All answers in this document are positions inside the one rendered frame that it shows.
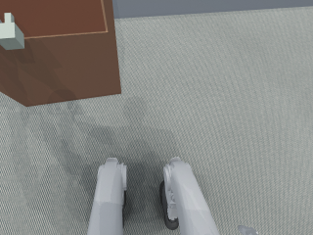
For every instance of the robot right shin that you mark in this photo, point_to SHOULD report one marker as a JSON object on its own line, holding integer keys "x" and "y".
{"x": 171, "y": 204}

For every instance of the handle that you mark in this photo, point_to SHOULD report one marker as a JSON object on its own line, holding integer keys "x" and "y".
{"x": 11, "y": 37}

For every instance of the cabinet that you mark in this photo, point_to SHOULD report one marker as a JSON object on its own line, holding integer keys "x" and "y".
{"x": 63, "y": 67}

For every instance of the drawer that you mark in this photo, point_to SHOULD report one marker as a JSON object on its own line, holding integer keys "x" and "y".
{"x": 54, "y": 17}

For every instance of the right robot thigh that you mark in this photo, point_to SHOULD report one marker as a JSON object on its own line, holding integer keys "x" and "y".
{"x": 194, "y": 216}

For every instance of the right robot hand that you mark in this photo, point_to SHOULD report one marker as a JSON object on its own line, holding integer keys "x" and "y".
{"x": 247, "y": 230}

